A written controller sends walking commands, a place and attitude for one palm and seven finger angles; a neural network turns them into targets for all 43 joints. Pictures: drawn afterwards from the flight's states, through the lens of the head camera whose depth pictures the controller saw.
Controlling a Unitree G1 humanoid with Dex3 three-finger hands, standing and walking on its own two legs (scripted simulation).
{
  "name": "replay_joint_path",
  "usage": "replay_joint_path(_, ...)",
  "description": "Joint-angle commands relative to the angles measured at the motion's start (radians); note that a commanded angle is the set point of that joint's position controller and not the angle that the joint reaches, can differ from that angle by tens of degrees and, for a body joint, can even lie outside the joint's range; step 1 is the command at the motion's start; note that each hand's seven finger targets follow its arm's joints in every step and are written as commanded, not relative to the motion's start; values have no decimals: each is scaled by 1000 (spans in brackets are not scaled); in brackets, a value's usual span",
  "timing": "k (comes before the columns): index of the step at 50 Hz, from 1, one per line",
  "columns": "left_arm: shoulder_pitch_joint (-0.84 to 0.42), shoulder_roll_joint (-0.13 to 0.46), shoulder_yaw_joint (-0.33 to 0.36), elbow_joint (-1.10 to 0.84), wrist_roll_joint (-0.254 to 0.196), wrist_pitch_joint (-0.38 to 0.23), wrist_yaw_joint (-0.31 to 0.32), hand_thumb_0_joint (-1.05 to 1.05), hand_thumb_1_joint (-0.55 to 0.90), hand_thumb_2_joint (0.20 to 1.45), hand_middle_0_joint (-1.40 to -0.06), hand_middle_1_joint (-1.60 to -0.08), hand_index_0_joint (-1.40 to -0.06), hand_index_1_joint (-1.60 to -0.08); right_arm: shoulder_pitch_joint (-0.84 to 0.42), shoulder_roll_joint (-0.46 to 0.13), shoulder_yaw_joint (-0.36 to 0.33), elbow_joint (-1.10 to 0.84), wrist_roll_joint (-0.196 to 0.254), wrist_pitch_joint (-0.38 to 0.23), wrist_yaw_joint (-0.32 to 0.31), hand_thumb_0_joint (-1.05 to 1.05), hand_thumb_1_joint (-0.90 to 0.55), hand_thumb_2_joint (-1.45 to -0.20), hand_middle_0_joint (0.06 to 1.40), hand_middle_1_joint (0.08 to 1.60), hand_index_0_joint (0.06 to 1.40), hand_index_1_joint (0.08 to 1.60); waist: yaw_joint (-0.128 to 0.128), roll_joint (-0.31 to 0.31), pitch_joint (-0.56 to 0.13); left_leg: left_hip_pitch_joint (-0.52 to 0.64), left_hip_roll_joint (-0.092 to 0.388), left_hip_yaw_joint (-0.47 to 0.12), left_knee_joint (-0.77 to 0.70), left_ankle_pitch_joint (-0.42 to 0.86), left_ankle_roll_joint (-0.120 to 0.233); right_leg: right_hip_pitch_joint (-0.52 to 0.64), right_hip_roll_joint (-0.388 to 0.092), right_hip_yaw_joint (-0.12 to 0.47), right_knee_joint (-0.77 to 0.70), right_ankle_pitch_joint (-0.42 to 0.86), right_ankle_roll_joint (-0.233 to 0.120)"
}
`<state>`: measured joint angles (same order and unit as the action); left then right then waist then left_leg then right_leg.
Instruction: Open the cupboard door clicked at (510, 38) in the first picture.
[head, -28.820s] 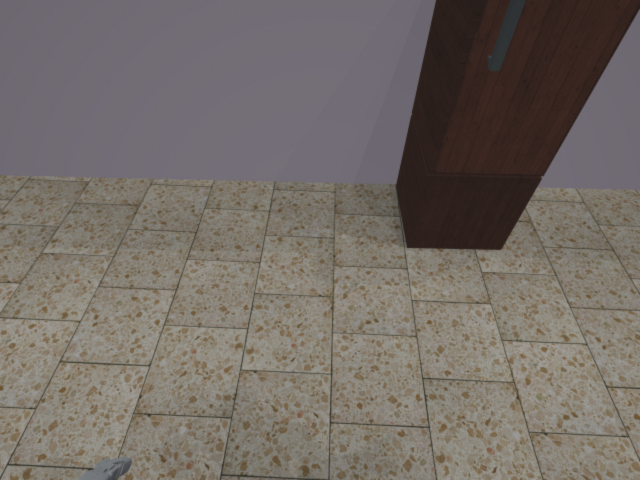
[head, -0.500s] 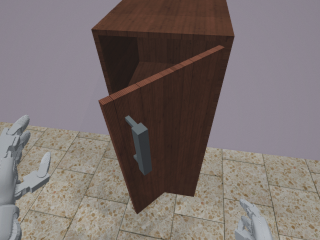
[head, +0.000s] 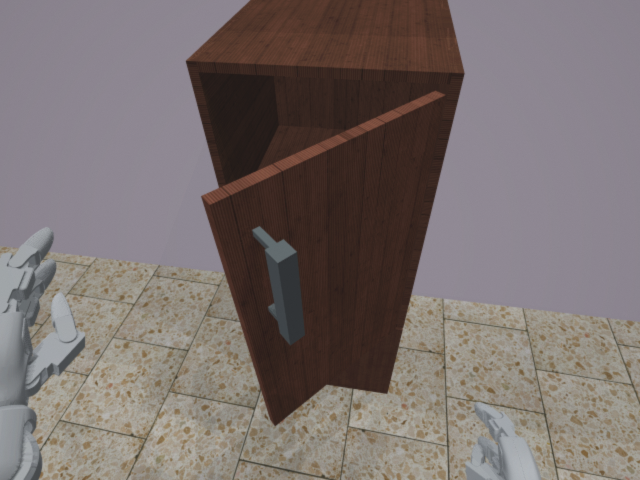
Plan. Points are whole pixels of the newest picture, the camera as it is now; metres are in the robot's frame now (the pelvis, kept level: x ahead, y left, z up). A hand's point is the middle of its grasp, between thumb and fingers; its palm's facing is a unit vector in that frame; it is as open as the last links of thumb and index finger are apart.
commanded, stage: step back with the hand held close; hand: left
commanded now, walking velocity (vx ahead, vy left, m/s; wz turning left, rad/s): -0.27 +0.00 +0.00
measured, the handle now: (277, 287) +0.31 +0.10 +0.10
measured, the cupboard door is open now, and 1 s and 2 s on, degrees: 48 48 48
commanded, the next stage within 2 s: stop stepping back and stand still in 1.04 s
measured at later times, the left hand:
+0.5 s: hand (36, 397) +0.13 +0.27 +0.15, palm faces +0.37 -0.77 -0.52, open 7.4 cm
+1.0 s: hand out of the picture +0.04 +0.28 +0.15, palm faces +0.48 -0.75 -0.45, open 7.4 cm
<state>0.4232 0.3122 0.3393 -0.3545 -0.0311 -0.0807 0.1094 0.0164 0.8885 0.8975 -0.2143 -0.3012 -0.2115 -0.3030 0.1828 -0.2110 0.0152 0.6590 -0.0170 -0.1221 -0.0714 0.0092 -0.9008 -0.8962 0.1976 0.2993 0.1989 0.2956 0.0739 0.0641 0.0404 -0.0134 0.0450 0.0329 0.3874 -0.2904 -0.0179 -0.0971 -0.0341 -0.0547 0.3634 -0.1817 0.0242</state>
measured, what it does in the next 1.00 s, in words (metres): shifts its weight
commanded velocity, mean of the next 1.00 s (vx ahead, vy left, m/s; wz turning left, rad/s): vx -0.30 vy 0.00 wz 0.00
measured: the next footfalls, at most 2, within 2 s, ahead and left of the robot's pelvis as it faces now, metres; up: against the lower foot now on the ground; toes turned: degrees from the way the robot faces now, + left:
right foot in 1.26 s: -0.24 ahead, -0.09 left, +0.00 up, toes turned -1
left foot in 1.46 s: -0.18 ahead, +0.10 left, +0.00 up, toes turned +3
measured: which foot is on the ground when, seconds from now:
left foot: down 0.00-1.00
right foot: down 0.00-1.00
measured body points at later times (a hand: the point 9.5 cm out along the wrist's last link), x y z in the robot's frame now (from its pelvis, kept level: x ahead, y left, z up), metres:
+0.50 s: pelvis -0.07 +0.01 -0.01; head -0.05 +0.01 +0.44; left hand +0.11 +0.31 +0.18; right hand +0.10 -0.23 -0.09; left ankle -0.05 +0.12 -0.74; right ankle +0.01 -0.14 -0.74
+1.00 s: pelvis -0.16 +0.02 -0.04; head -0.13 +0.03 +0.41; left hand +0.01 +0.32 +0.18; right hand +0.02 -0.23 -0.11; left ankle -0.05 +0.13 -0.74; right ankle +0.01 -0.13 -0.74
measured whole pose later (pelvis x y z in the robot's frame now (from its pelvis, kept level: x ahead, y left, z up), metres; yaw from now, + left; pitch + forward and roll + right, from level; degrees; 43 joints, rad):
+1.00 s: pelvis -0.16 +0.02 -0.04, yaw +1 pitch -3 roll +0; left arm 0.46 0.39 0.46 -0.53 -0.01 -0.27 0.16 0.01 0.89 0.90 -0.22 -0.30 -0.21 -0.30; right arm 0.17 -0.23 -0.01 0.60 -0.01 -0.09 -0.08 0.01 -0.90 -0.90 0.20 0.30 0.20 0.30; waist 0.00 -0.02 0.11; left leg -0.50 0.00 0.04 0.78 -0.38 0.03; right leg -0.53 -0.04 0.04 0.64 -0.17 0.03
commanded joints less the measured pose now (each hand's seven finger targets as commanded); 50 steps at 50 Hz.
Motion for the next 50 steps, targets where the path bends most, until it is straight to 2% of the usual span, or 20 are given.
replay_joint_path(1, -199, 330, 247, -311, -6, -121, 29, 0, 900, 900, -200, -300, -200, -300, -122, -122, -27, -209, 16, -43, -9, 0, -900, -900, 200, 300, 200, 300, -52, -15, -8, -172, -7, 8, -33, 205, 34, -16, -8, 61, -67, 220, -30)
replay_joint_path(2, -84, 249, 184, -223, -6, -121, 16, 0, 900, 900, -200, -300, -200, -300, -121, -108, -30, -196, 12, -20, -10, 0, -900, -900, 200, 300, 200, 300, -53, -87, -19, -178, -9, -9, -22, 175, 39, -25, -24, 51, -70, 208, -27)
replay_joint_path(3, -46, 229, 161, -216, -3, -114, 11, 0, 900, 900, -200, -300, -200, -300, -131, -114, -35, -206, 13, -7, -8, 0, -900, -900, 200, 300, 200, 300, -54, -99, -12, -169, -11, -1, -15, 179, 39, -46, -26, 62, -78, 213, -27)
replay_joint_path(5, -26, 219, 150, -239, -1, -125, 8, 0, 900, 900, -200, -300, -200, -300, -135, -123, -39, -214, 11, 7, -9, 0, -900, -900, 200, 300, 200, 300, -58, -39, -48, -181, -8, 1, -15, 203, 33, -41, -34, 51, -51, 235, -25)
replay_joint_path(9, 78, 237, 177, -276, -3, -139, 17, 0, 900, 900, -200, -300, -200, -300, -125, -130, -55, -235, 11, 30, -11, 0, -900, -900, 200, 300, 200, 300, -53, 27, -191, -166, 12, -1, 6, 352, 29, 23, -37, 40, 37, 374, -23)
replay_joint_path(10, 102, 240, 182, -285, -5, -138, 19, 0, 900, 900, -200, -300, -200, -300, -117, -127, -57, -244, 13, 36, -10, 0, -900, -900, 200, 300, 200, 300, -54, 7, -212, -174, 19, -1, 15, 370, 27, 33, -37, 42, 55, 398, -21)
replay_joint_path(13, 122, 262, 209, -320, -6, -139, 25, 0, 900, 900, -200, -300, -200, -300, -117, -122, -67, -265, 21, 54, -10, 0, -900, -900, 200, 300, 200, 300, -58, -67, -233, -206, 22, 0, 37, 361, 24, 31, -44, 53, 80, 444, -18)
replay_joint_path(16, 135, 280, 233, -340, -6, -145, 34, 0, 900, 900, -200, -300, -200, -300, -119, -118, -71, -273, 23, 60, -17, 0, -900, -900, 200, 300, 200, 300, -59, -65, -219, -246, 24, -5, 40, 313, 25, 11, -51, 62, 99, 418, -18)
replay_joint_path(20, 127, 271, 229, -352, 0, -157, 43, 0, 900, 900, -200, -300, -200, -300, -117, -124, -72, -277, 23, 54, -20, 0, -900, -900, 200, 300, 200, 300, -58, 3, -164, -346, 39, -24, 6, 178, 40, -13, -39, 67, 126, 280, -11)
replay_joint_path(26, 84, 257, 224, -322, 21, -182, 56, 0, 900, 900, -200, -300, -200, -300, -87, -138, -73, -276, 25, 28, -20, 0, -900, -900, 200, 300, 200, 300, -69, -37, -65, -558, 50, -51, -11, -247, 79, -53, -46, 118, 118, -34, -13)
replay_joint_path(30, 36, 261, 224, -359, 34, -204, 62, 0, 900, 900, -200, -300, -200, -300, -65, -143, -72, -275, 21, 5, -22, 0, -900, -900, 200, 300, 200, 300, -75, -31, -65, -574, 43, -70, 32, -338, 85, -109, -55, 140, 87, -186, -21)
replay_joint_path(34, 23, 275, 246, -384, 41, -219, 71, 0, 900, 900, -200, -300, -200, -300, -61, -149, -73, -277, 17, -16, -27, 0, -900, -900, 200, 300, 200, 300, -71, 61, -71, -665, 83, -125, -47, -400, 99, -54, -9, 97, 209, -166, -8)
replay_joint_path(38, 66, 272, 261, -378, 36, -232, 71, 0, 900, 900, -200, -300, -200, -300, -47, -136, -77, -272, 22, -37, -22, 0, -900, -900, 200, 300, 200, 300, -72, 13, -131, -633, 69, -97, 8, -320, 93, -26, -7, 118, 248, 3, -11)
replay_joint_path(42, 20, 271, 268, -342, 47, -250, 67, 0, 900, 900, -200, -300, -200, -300, -41, -142, -81, -251, 13, -41, -19, 0, -900, -900, 200, 300, 200, 300, -79, -54, -34, -661, 22, -76, 177, -460, 88, -191, -58, 267, 92, -290, -44)
replay_joint_path(44, -2, 274, 245, -337, 36, -243, 70, 0, 900, 900, -200, -300, -200, -300, -32, -127, -77, -220, 13, -34, -12, 0, -900, -900, 200, 300, 200, 300, -86, -180, -31, -446, -29, -47, 345, -333, 44, -434, -128, 314, -44, -394, -85)
replay_joint_path(45, -12, 277, 230, -342, 26, -239, 71, 0, 900, 900, -200, -300, -200, -300, -34, -111, -68, -203, 13, -28, -7, 0, -900, -900, 200, 300, 200, 300, -91, -242, -58, -320, -48, -29, 420, -252, 29, -530, -164, 305, -81, -412, -96)
replay_joint_path(46, -18, 282, 227, -342, 21, -235, 72, 0, 900, 900, -200, -300, -200, -300, -29, -112, -66, -191, 13, -21, -4, 0, -900, -900, 200, 300, 200, 300, -99, -249, -81, -249, -47, -24, 424, -209, 25, -568, -169, 266, -78, -397, -93)
replay_joint_path(48, -19, 290, 237, -373, 15, -239, 72, 0, 900, 900, -200, -300, -200, -300, -35, -129, -67, -205, 10, -18, -11, 0, -900, -900, 200, 300, 200, 300, -102, -110, -84, -279, 12, -116, 237, -291, 60, -557, -98, 183, 63, -400, -51)
replay_joint_path(49, -14, 295, 250, -383, 14, -245, 74, 0, 900, 900, -200, -300, -200, -300, -59, -151, -73, -220, 6, -23, -23, 0, -900, -900, 200, 300, 200, 300, -98, 80, -67, -464, 111, -246, 44, -422, 110, -437, -26, 138, 287, -382, -25)
replay_joint_path(50, 6, 264, 265, -393, 16, -244, 78, 0, 900, 900, -200, -300, -200, -300, -77, -156, -78, -234, -4, -34, -29, 0, -900, -900, 200, 300, 200, 300, -92, 297, -87, -746, 297, -445, -226, -607, 191, -195, 104, 36, 721, -274, 20)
